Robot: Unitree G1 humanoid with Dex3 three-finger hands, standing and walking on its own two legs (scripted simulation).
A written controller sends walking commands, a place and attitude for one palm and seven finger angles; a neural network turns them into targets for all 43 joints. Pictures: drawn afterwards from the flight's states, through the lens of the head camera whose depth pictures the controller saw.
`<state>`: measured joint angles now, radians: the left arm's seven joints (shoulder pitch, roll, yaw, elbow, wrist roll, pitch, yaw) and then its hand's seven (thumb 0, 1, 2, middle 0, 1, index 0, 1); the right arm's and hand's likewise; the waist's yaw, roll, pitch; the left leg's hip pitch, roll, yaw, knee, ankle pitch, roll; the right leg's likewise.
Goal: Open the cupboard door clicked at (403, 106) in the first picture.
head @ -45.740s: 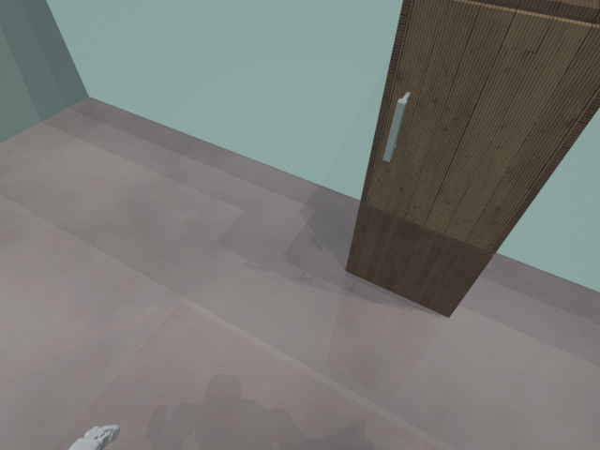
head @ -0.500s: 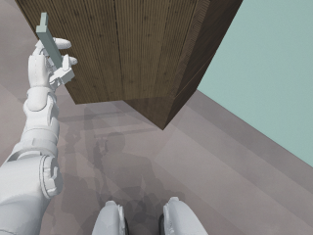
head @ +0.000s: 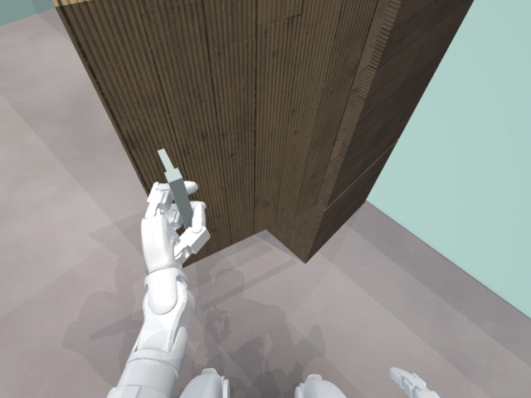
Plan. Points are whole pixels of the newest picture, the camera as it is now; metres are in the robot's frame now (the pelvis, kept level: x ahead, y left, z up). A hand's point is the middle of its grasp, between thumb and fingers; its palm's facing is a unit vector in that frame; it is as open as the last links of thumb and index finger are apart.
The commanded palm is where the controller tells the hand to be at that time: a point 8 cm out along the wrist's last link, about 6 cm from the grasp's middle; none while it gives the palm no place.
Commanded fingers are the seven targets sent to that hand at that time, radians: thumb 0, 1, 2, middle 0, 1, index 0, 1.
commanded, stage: pull the door open along its arc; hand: left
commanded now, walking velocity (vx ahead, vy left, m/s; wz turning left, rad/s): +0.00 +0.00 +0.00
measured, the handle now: (179, 198) +0.41 +0.15 +0.04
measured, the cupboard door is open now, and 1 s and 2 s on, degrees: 73 91 92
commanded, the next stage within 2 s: open thumb and fingers to let go in 0.32 s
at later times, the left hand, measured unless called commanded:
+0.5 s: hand (253, 270) +0.30 +0.03 +0.03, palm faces +0.39 -0.92 -0.05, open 5.8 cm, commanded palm +0.24 +0.07 +0.03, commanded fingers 0.00 0.55 0.75 -0.38 -1.31 -0.38 -1.31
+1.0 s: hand (251, 278) +0.28 +0.03 +0.03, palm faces +0.41 -0.91 -0.04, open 13.3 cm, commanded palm +0.24 +0.06 +0.03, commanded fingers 0.00 -0.50 0.30 -0.23 -0.80 -0.23 -0.80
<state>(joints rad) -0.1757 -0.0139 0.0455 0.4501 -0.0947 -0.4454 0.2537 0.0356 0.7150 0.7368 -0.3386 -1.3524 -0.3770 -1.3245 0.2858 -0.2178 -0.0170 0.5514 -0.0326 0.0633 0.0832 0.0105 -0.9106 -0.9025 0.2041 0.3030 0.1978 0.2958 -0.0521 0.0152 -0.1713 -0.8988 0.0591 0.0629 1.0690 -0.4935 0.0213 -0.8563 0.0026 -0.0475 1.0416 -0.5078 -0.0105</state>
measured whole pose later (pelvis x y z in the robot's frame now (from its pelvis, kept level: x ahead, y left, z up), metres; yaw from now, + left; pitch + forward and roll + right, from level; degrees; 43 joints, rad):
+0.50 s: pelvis +0.00 -0.06 +0.00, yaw +5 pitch +15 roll +1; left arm 0.04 -0.11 -0.22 0.28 0.12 -0.33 0.59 0.01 0.69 0.79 -0.35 -1.31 -0.38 -1.34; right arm 0.16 -0.18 0.01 0.58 -0.09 -0.02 0.03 0.01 -0.91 -0.90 0.21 0.30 0.20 0.30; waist -0.02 0.02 -0.17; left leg -0.86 0.04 -0.02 1.06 -0.47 -0.05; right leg -0.81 -0.01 -0.13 1.10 -0.56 -0.09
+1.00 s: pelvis -0.01 -0.06 -0.01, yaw +4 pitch +16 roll +2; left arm 0.07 -0.11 -0.19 0.26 0.09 -0.37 0.57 0.00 -0.36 0.36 -0.29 -1.14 -0.30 -1.14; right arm 0.20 -0.20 -0.02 0.60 -0.08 -0.05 0.01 0.02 -0.91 -0.90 0.20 0.30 0.20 0.30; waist -0.02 0.04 -0.17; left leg -0.88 0.02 -0.03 1.07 -0.46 -0.05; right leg -0.85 -0.01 -0.11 1.13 -0.55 -0.09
